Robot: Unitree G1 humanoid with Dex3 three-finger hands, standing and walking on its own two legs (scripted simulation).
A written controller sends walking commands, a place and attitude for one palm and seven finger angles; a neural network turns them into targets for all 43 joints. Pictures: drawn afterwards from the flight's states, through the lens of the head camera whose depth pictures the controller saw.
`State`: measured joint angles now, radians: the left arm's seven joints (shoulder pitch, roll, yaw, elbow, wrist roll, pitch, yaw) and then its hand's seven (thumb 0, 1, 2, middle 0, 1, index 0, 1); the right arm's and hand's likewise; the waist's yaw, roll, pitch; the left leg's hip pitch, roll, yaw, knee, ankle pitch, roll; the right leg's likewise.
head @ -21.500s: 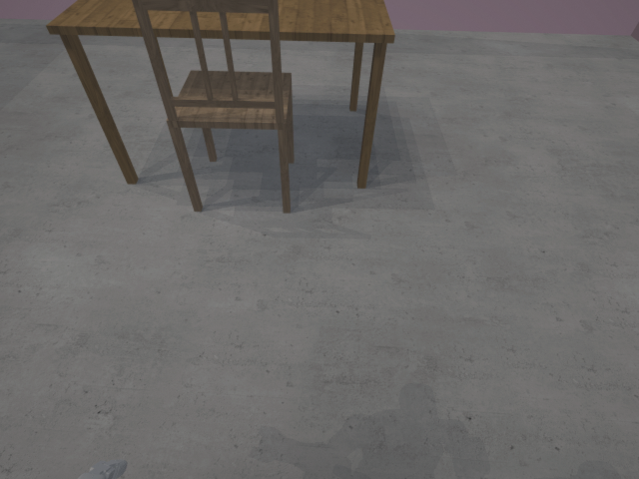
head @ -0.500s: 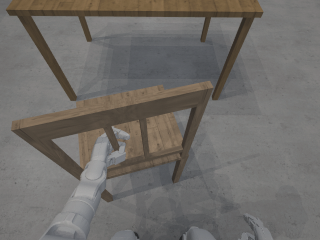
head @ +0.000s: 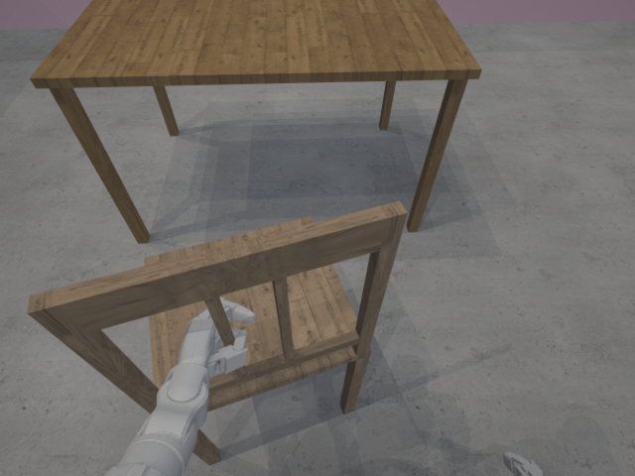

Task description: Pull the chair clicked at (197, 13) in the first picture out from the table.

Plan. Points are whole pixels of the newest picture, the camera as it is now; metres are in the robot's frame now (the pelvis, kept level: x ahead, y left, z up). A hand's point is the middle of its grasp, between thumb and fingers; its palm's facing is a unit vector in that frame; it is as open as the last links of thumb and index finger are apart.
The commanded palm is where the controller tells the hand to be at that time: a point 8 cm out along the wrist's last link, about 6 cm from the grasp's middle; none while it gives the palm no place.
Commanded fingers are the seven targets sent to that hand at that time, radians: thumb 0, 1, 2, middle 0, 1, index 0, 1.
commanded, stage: stop walking, hand still on the chair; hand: left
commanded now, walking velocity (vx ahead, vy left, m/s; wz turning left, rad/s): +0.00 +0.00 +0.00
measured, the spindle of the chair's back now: (228, 339) +0.32 +0.15 -0.08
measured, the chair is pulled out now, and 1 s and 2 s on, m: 0.58 0.58 0.58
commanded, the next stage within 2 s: open the thumb and straighten the fingers in 0.36 s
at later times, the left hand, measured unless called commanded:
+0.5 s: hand (241, 350) +0.29 +0.12 -0.06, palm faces +0.01 -0.99 -0.15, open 5.1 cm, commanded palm +0.26 +0.18 -0.04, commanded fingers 0.00 0.54 0.73 -0.50 -1.45 -0.50 -1.45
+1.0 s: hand (233, 348) +0.30 +0.13 -0.06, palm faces +0.00 -0.99 -0.15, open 14.9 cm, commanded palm +0.28 +0.19 -0.05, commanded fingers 0.00 -0.55 0.20 -0.05 -0.14 -0.05 -0.14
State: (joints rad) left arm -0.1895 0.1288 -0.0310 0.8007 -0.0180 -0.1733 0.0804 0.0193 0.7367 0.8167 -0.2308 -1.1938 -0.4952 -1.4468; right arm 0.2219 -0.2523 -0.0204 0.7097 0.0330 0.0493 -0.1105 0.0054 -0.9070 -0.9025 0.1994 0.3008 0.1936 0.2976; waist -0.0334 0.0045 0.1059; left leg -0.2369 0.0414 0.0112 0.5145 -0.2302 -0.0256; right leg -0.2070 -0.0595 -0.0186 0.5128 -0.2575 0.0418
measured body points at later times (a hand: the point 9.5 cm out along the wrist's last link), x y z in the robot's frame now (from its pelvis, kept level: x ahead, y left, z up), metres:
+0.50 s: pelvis +0.01 -0.01 +0.00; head +0.05 -0.01 +0.45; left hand +0.29 +0.17 -0.05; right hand +0.14 -0.25 -0.11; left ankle +0.03 +0.14 -0.74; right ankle +0.01 -0.15 -0.74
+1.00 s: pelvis +0.04 -0.01 -0.03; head +0.09 -0.03 +0.42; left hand +0.29 +0.19 -0.05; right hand +0.19 -0.26 -0.14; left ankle +0.03 +0.14 -0.73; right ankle +0.01 -0.15 -0.73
